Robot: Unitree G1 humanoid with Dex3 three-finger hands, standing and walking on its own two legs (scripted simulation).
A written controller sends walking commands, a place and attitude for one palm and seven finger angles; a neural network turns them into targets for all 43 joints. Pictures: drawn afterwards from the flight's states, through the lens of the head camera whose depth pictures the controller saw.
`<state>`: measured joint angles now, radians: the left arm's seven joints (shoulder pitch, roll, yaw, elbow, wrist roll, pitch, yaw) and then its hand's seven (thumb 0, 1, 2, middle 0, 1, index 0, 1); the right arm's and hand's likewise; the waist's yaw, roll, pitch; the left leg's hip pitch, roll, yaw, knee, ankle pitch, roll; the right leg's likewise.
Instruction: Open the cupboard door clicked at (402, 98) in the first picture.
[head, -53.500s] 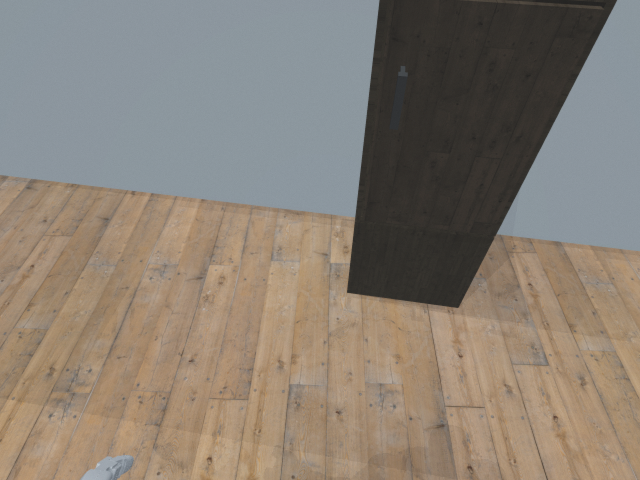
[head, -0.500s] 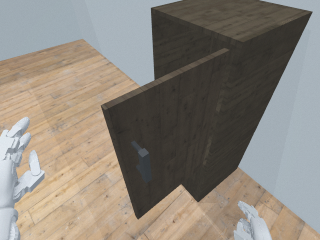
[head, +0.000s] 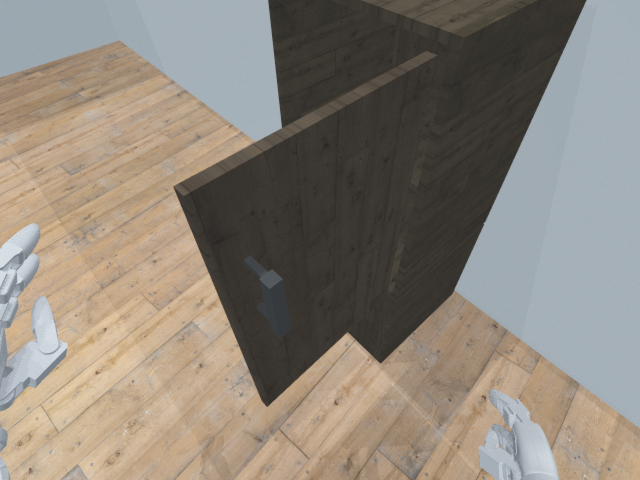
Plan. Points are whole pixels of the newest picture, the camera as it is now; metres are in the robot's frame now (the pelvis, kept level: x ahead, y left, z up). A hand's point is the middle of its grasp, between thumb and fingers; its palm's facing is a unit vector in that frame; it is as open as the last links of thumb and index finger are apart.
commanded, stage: step back with the hand held close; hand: left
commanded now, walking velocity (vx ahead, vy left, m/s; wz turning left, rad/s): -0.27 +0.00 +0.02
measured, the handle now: (267, 297) +0.32 +0.09 +0.06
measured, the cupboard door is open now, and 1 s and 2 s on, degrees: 92 92 92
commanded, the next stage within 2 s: stop stepping back and stand still in 0.86 s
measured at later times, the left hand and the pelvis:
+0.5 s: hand out of the picture +0.12 +0.28 +0.15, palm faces +0.47 -0.76 -0.45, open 7.4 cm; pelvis -0.08 +0.01 -0.02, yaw +1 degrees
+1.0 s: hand out of the picture +0.04 +0.24 +0.15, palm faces +0.30 -0.83 -0.46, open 7.4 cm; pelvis -0.19 +0.00 -0.02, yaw -5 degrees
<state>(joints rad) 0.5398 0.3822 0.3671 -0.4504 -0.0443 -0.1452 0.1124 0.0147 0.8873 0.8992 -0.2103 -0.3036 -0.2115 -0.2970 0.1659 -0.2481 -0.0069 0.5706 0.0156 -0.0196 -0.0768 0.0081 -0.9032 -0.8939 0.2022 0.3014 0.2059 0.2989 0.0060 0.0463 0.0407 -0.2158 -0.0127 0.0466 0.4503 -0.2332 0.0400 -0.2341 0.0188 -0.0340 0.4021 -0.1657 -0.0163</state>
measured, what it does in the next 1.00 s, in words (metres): walks backwards: right foot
